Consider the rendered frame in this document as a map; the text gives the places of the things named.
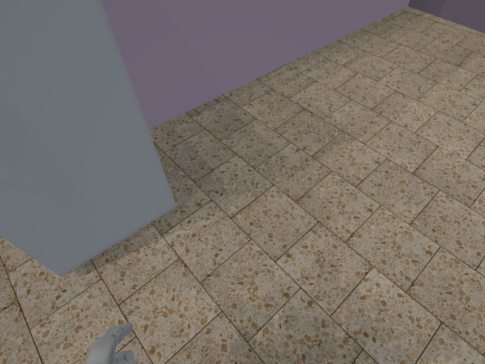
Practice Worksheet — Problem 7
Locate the left robot hand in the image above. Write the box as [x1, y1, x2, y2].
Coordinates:
[84, 322, 139, 364]

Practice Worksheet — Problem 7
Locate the fridge door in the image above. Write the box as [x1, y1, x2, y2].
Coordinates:
[0, 0, 174, 274]

